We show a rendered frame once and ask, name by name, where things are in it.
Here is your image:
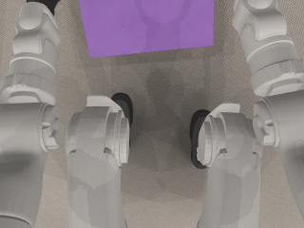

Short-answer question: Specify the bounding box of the left robot forearm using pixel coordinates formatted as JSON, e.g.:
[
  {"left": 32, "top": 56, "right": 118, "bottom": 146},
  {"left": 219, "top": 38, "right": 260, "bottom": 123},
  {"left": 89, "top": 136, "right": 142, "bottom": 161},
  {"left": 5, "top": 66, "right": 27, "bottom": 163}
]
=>
[{"left": 0, "top": 1, "right": 61, "bottom": 105}]

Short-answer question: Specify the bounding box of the left robot upper arm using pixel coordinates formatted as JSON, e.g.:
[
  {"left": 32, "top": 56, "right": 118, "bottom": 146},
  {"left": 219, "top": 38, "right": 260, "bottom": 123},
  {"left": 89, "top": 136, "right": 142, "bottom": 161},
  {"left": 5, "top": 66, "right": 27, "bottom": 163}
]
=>
[{"left": 0, "top": 102, "right": 64, "bottom": 228}]

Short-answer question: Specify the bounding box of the right robot upper arm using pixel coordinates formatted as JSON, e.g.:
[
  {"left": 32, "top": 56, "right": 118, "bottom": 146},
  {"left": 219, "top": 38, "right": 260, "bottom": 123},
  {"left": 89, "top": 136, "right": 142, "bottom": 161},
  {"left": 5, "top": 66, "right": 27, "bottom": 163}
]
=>
[{"left": 253, "top": 89, "right": 304, "bottom": 220}]

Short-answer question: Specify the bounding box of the right robot shin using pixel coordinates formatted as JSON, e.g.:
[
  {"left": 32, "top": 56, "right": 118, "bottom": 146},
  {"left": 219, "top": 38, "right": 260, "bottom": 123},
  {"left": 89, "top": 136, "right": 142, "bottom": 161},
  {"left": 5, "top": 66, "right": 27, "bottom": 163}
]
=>
[{"left": 197, "top": 102, "right": 263, "bottom": 166}]

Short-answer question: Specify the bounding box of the left robot foot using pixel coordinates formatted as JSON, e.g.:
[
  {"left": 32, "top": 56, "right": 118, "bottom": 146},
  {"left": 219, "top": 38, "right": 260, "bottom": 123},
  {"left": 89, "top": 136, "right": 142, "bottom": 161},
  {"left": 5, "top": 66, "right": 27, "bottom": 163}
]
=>
[{"left": 111, "top": 92, "right": 133, "bottom": 146}]

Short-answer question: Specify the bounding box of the left robot hand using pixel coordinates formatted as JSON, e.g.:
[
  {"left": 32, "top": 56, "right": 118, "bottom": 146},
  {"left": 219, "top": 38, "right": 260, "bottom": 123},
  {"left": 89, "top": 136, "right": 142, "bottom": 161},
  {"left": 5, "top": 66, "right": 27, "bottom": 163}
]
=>
[{"left": 27, "top": 0, "right": 61, "bottom": 16}]

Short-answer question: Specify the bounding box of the right robot forearm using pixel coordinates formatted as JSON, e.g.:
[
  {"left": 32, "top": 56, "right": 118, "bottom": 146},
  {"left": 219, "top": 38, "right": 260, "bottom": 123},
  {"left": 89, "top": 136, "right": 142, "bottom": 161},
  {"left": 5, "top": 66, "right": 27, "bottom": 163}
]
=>
[{"left": 232, "top": 0, "right": 304, "bottom": 97}]

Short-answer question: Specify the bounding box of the carton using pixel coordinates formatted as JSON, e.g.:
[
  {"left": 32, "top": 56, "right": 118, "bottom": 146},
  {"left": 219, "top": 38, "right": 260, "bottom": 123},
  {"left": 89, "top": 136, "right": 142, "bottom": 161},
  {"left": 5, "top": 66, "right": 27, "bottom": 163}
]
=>
[{"left": 78, "top": 0, "right": 214, "bottom": 58}]

